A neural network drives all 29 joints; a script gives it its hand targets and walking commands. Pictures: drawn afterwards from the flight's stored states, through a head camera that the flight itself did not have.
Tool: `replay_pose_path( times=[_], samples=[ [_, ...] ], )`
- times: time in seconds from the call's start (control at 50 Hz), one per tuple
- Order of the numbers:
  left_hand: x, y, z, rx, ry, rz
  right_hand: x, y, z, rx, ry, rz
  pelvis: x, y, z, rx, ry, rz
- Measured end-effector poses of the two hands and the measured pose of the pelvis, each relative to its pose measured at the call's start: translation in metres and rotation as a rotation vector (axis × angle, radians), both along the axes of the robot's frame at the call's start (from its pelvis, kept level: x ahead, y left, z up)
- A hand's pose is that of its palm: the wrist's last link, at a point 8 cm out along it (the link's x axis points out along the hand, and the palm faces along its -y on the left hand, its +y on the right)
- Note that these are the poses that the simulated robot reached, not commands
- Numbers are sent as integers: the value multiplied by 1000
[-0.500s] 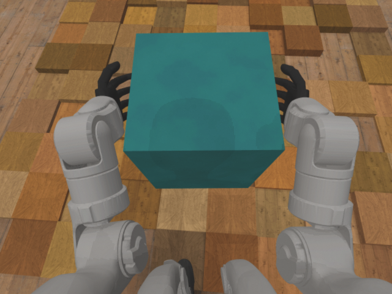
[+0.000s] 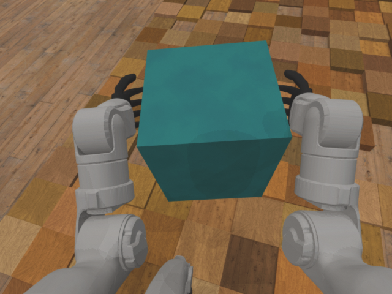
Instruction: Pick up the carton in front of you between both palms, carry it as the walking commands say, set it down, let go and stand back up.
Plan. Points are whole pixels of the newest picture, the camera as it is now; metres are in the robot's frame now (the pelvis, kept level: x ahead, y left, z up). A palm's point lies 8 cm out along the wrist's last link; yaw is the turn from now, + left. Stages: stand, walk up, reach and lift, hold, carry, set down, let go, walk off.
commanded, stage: carry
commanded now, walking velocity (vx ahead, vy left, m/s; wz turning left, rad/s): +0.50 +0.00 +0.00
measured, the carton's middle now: (210, 131) +0.40 +0.04 +0.08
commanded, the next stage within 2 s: none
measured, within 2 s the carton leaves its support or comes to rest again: neither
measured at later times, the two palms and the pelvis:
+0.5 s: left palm (166, 54) +0.65 +0.18 +0.08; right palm (282, 60) +0.64 -0.12 +0.08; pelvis +0.30 +0.03 +0.00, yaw +5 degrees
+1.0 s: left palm (115, 11) +0.80 +0.36 +0.11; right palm out of the picture +0.93 +0.09 +0.11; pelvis +0.58 +0.09 -0.04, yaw +21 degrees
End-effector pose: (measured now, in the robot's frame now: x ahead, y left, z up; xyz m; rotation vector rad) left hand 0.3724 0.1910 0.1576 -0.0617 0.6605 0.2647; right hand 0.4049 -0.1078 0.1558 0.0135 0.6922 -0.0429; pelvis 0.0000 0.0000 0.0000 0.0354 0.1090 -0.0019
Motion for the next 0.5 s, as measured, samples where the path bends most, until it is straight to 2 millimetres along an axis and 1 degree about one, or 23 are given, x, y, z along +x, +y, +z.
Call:
replay_pose_path(
  times=[0.06,0.12,0.16,0.18,0.24,0.32,0.38,0.44,0.5],
  samples=[
    [43,7,6,-1,-33,-2,41,7,5,9,-33,-9,42,6,-5,-11,0,1],
    [91,13,6,2,-48,-24,83,12,5,2,-49,-24,90,16,-16,-26,-8,0],
    [126,14,0,-5,-51,-50,110,13,1,-20,-52,-39,122,22,-27,-21,-16,-2],
    [142,14,-6,-11,-40,-64,122,12,-3,-35,-43,-47,133,25,-28,-13,-14,1],
    [182,4,-24,-20,39,-112,146,3,-23,-58,35,-82,162,33,-24,-19,-7,16],
    [221,-12,-47,-28,138,-148,166,-12,-51,-44,137,-134,199,41,-9,-34,3,37],
    [245,-18,-59,-39,164,-147,184,-18,-64,-29,165,-159,229,43,0,-44,11,53],
    [263,-18,-69,-61,157,-127,209,-18,-73,-16,161,-159,262,39,4,-44,15,71],
    [277,-11,-77,-68,126,-77,239,-11,-79,-1,134,-130,300,31,4,-36,15,93]
  ],
)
